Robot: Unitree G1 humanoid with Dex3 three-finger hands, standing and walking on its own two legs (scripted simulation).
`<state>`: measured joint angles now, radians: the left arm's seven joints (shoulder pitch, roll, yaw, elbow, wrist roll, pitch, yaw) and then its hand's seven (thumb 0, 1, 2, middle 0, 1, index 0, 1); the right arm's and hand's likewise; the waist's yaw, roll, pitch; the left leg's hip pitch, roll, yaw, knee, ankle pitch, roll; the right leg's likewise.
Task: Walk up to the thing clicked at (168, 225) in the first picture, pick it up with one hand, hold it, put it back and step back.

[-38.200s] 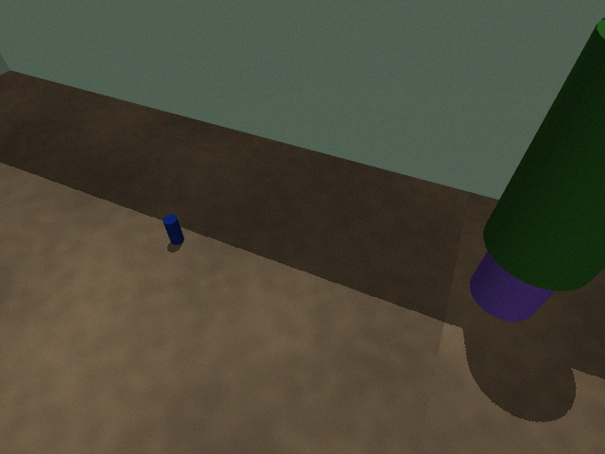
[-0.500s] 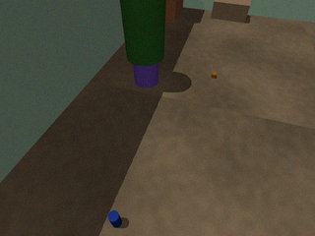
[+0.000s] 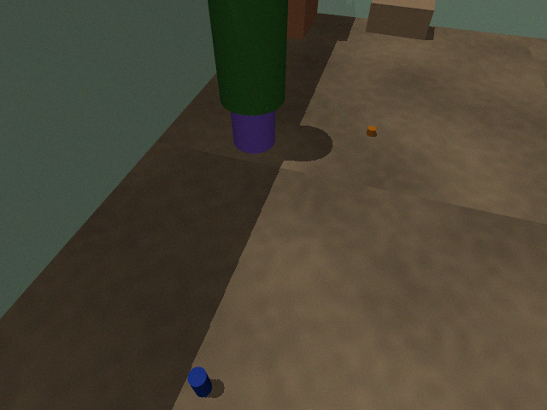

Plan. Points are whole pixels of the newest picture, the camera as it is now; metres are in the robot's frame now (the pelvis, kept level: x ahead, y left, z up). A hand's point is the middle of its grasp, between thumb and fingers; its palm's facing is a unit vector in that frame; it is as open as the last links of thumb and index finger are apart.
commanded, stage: stand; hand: left
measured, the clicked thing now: (200, 382) +0.36 +0.24 -0.72
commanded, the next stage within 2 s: walk up in 0.42 s
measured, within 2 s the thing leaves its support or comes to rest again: neither
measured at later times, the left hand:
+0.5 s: hand out of the picture +0.07 +0.26 -0.16, palm faces -0.01 -0.94 -0.35, open 7.4 cm
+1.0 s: hand out of the picture +0.04 +0.26 -0.17, palm faces -0.02 -0.94 -0.33, open 7.4 cm
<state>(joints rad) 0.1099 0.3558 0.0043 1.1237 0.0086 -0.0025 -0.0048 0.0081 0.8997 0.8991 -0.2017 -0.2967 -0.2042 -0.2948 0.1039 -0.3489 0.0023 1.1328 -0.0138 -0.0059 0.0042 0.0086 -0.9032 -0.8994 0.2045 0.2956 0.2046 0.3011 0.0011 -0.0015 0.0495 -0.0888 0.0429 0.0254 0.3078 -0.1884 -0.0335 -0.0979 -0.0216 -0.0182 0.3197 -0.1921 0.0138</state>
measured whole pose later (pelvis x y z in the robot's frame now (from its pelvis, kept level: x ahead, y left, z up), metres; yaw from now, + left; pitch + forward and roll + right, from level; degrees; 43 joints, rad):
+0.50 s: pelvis -0.01 +0.00 +0.00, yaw +0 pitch -2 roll +0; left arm 0.11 0.36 0.02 1.10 0.00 0.01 0.00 0.01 0.90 0.90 -0.20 -0.30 -0.20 -0.29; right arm 0.10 -0.35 -0.01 1.11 0.00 0.00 0.00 0.01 -0.90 -0.90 0.20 0.30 0.21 0.30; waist 0.00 0.00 0.07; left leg -0.11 0.04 0.03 0.34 -0.20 -0.03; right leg -0.12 -0.02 -0.01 0.35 -0.20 0.01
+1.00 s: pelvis -0.04 +0.00 -0.01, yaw -1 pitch -2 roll +0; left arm 0.12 0.36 0.05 1.05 0.02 0.04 -0.02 0.01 0.90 0.90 -0.20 -0.30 -0.20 -0.29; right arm 0.14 -0.35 -0.04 1.06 -0.01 0.02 0.02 0.01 -0.90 -0.90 0.20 0.30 0.20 0.30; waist 0.00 -0.02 0.10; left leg -0.21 0.04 0.03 0.44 -0.20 -0.03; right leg -0.23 -0.02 0.00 0.46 -0.20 0.01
